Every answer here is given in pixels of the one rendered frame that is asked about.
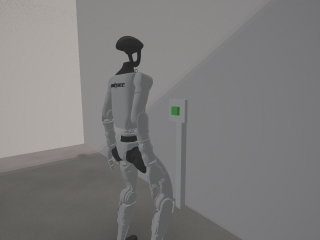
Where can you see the robot right upper arm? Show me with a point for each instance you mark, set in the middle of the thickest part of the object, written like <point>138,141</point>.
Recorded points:
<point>143,84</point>

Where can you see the right robot hand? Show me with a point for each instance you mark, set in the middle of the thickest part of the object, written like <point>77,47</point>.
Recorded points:
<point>155,174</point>

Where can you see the left robot hand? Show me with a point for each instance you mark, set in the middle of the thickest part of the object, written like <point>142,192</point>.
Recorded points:
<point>109,158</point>

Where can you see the button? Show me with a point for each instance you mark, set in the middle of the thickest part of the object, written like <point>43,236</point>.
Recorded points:
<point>175,110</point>

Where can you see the humanoid robot head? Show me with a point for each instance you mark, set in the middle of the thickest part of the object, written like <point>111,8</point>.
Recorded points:
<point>129,45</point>

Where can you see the right robot forearm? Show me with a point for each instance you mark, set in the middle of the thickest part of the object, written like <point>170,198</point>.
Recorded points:
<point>145,146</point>

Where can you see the panel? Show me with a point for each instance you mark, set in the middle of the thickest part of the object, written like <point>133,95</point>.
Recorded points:
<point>181,139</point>

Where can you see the left robot forearm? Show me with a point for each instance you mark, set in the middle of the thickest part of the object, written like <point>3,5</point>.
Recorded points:
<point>109,131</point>

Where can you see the robot left upper arm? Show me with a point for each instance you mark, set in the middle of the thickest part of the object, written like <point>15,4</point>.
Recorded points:
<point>107,106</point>

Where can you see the robot right shin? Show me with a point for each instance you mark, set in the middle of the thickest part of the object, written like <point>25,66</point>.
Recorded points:
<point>161,219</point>

